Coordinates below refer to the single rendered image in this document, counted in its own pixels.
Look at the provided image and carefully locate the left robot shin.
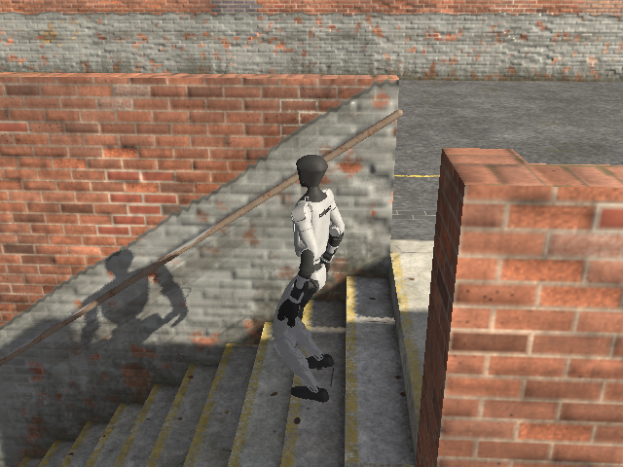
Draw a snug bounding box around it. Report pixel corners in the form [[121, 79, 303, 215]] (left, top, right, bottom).
[[274, 338, 320, 393]]

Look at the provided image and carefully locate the left robot upper arm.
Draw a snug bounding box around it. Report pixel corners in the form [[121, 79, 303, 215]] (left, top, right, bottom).
[[291, 202, 319, 261]]

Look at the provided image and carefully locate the left robot hand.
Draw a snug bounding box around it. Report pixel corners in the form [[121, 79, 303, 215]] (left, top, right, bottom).
[[277, 299, 299, 328]]

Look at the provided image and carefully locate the left robot foot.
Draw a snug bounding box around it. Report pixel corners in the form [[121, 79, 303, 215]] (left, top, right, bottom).
[[291, 386, 329, 403]]

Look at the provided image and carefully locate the robot left forearm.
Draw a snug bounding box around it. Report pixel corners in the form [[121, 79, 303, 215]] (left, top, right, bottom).
[[288, 249, 314, 304]]

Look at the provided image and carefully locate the right robot upper arm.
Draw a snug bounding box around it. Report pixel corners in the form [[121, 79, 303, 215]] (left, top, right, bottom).
[[321, 189, 345, 236]]

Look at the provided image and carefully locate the robot right forearm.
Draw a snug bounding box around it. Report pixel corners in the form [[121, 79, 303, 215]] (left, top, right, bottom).
[[320, 233, 344, 263]]

